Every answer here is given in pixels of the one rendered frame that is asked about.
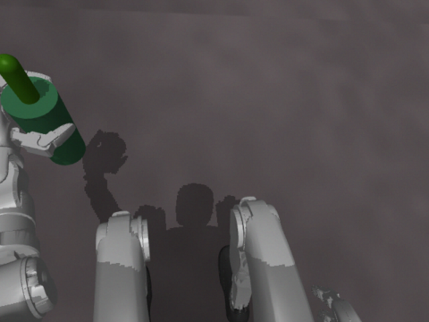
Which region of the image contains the right robot foot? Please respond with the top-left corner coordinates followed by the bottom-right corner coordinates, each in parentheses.
top-left (218, 245), bottom-right (249, 322)

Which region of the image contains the right robot hand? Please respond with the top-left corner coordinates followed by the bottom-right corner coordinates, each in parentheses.
top-left (311, 285), bottom-right (362, 322)

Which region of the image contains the left robot arm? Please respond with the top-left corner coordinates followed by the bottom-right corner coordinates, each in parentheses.
top-left (0, 146), bottom-right (58, 322)

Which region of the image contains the bottle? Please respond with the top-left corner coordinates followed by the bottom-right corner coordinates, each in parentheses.
top-left (0, 54), bottom-right (86, 165)

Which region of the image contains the left robot hand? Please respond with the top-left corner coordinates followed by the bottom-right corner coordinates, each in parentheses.
top-left (0, 70), bottom-right (76, 157)

